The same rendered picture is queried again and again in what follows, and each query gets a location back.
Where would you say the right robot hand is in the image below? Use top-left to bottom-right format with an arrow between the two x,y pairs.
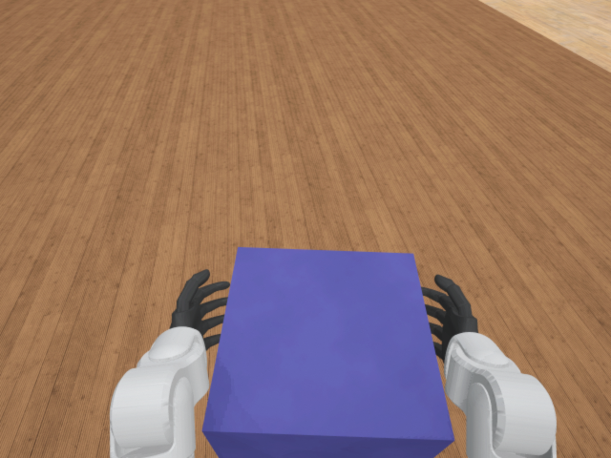
421,275 -> 478,363

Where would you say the left robot forearm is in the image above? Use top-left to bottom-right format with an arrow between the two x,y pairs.
110,326 -> 209,458

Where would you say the left robot hand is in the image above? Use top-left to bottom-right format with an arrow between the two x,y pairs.
170,269 -> 230,350

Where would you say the carton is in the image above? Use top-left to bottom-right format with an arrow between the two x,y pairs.
202,247 -> 455,458

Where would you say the right robot forearm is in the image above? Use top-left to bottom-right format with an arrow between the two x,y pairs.
444,332 -> 557,458

